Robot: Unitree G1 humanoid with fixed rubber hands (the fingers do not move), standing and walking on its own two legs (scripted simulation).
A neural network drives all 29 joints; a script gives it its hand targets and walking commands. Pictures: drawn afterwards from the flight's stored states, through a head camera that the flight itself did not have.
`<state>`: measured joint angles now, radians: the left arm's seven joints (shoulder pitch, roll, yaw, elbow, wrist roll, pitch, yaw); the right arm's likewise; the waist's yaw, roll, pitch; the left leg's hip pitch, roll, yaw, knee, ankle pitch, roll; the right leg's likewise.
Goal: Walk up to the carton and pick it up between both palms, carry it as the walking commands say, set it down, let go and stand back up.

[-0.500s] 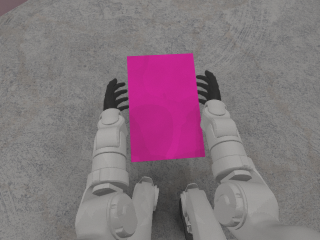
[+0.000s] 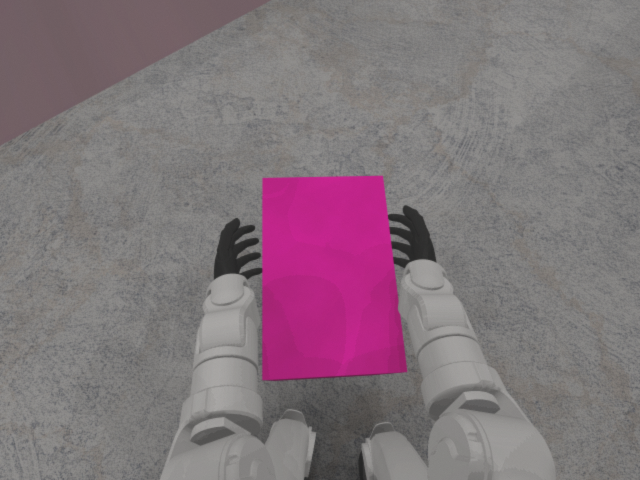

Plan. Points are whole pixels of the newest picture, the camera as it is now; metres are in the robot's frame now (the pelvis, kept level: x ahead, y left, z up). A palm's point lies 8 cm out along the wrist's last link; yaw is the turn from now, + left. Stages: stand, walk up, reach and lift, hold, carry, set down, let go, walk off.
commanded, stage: reach and lift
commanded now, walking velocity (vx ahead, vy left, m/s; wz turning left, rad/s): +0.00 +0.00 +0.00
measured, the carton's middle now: (323, 288) +0.40 +0.05 -0.13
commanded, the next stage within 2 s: none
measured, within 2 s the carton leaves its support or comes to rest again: neither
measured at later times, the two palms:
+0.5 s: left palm (211, 272) +0.35 +0.17 +0.04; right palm (431, 261) +0.37 -0.08 +0.04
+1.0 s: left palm (194, 249) +0.34 +0.17 +0.11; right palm (456, 243) +0.36 -0.09 +0.11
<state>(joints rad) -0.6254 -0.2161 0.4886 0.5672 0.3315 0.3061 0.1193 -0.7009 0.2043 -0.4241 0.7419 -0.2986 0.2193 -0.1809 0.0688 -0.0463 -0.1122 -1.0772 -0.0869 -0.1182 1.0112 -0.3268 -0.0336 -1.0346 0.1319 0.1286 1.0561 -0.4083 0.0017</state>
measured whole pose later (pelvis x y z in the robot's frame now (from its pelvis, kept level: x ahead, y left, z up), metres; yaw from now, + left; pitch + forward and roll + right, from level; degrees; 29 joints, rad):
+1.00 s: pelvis +0.04 +0.01 +0.08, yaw +0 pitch +1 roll +0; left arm -0.42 -0.21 0.36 0.51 0.31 0.55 0.11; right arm -0.45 0.21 -0.30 0.61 -0.32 0.49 -0.10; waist 0.06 0.00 -0.08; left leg -0.32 -0.07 -0.13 0.50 -0.19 -0.01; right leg -0.28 0.07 0.15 0.54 -0.27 -0.01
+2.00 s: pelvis +0.03 +0.02 +0.08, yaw -1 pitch -8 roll +0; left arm -0.52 -0.24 0.35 0.51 0.37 0.74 0.12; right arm -0.51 0.20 -0.37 0.54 -0.37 0.69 -0.08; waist -0.01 -0.01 -0.02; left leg -0.14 -0.06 -0.10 0.46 -0.18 0.01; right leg -0.10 0.06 0.16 0.48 -0.24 0.01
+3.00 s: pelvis +0.01 +0.02 +0.08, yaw +0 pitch -10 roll +0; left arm -0.47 -0.22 0.33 0.46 0.35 0.74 0.09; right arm -0.48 0.23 -0.33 0.50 -0.37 0.71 -0.10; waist -0.01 -0.01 0.01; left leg -0.14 -0.07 -0.10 0.49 -0.18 0.01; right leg -0.09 0.05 0.13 0.51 -0.25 0.01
